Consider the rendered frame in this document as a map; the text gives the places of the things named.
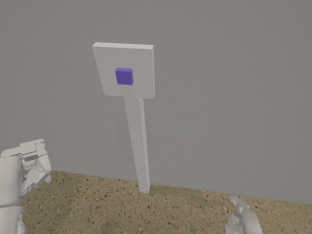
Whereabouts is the button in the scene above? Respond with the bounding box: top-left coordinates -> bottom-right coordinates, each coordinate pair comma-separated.
115,67 -> 134,85

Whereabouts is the left robot hand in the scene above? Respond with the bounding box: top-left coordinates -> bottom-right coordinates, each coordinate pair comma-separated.
0,138 -> 52,207

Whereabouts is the left robot forearm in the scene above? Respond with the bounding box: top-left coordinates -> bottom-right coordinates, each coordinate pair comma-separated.
0,204 -> 27,234

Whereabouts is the right robot hand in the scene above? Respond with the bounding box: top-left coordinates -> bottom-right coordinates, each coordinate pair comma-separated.
225,194 -> 263,234

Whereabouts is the panel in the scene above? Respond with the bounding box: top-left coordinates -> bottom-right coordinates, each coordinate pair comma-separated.
92,42 -> 155,194

